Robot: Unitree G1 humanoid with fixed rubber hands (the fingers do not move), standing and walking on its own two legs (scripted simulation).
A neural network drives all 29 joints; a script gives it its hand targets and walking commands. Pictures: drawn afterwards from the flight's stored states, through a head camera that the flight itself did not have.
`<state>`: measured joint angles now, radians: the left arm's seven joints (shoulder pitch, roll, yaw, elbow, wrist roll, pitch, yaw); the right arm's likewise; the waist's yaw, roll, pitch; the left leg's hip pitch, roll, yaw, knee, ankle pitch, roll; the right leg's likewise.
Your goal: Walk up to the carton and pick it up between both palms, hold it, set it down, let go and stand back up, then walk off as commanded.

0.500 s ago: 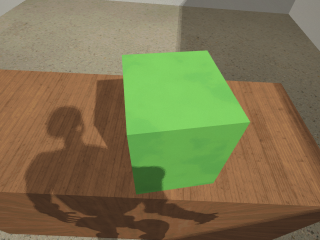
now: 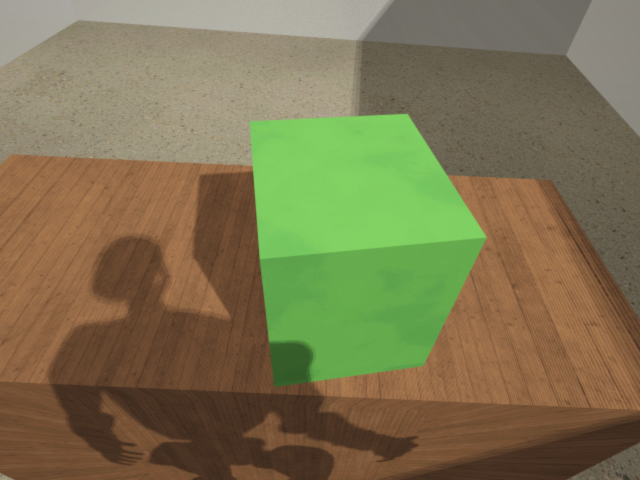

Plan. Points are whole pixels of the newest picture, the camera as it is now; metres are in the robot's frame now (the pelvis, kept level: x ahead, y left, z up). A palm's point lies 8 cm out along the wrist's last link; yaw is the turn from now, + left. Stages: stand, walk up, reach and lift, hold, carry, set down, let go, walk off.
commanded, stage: stand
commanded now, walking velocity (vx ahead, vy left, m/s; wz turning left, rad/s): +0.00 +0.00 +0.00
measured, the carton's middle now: (341, 250) +0.47 -0.01 +0.03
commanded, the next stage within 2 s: walk off in 1.52 s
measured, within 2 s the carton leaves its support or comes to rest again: neither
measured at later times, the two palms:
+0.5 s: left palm out of the picture +0.01 +0.26 -0.14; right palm out of the picture +0.05 -0.28 -0.11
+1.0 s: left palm out of the picture -0.01 +0.27 -0.14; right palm out of the picture +0.02 -0.28 -0.12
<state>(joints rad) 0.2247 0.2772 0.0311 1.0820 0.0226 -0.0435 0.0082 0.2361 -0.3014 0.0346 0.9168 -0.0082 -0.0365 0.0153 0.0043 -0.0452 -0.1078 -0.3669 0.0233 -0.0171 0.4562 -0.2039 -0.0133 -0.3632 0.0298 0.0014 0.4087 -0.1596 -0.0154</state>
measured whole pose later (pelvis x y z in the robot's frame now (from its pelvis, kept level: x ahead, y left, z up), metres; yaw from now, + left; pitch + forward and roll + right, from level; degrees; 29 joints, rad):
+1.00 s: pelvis -0.03 +0.00 +0.00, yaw +0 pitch +4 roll -1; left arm 0.22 0.28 0.03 1.17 0.02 -0.05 0.00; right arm 0.24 -0.30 0.03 1.01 -0.01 -0.03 0.02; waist 0.00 -0.02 -0.11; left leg -0.37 0.02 -0.02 0.46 -0.16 -0.01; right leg -0.36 0.03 0.00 0.41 -0.12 -0.02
